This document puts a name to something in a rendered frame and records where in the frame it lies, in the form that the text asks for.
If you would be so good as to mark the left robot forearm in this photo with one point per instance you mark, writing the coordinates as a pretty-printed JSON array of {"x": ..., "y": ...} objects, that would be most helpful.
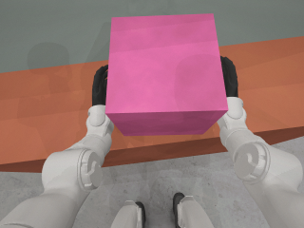
[{"x": 98, "y": 135}]

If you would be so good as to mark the left robot hand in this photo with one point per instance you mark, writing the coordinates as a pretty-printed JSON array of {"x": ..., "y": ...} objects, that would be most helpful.
[{"x": 99, "y": 86}]

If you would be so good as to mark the pedestal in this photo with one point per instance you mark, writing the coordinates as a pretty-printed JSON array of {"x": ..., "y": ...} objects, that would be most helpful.
[{"x": 44, "y": 110}]

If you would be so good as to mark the robot right foot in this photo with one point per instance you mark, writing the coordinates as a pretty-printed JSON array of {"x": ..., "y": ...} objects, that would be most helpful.
[{"x": 176, "y": 200}]

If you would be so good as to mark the right robot forearm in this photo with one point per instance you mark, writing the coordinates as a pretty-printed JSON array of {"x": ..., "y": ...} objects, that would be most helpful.
[{"x": 233, "y": 131}]

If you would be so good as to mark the robot right shin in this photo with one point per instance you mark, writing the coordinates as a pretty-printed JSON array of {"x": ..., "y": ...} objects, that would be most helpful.
[{"x": 187, "y": 198}]

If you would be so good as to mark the carton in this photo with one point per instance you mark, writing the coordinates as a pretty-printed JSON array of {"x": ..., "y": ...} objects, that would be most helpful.
[{"x": 164, "y": 75}]

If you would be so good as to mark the right robot hand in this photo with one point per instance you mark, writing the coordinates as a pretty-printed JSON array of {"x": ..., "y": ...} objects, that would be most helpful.
[{"x": 230, "y": 77}]

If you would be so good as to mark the left robot upper arm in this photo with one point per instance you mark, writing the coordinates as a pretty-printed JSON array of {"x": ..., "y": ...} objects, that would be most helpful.
[{"x": 68, "y": 178}]

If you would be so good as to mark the right robot upper arm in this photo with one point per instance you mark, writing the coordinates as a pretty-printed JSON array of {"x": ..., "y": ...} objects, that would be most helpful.
[{"x": 272, "y": 177}]

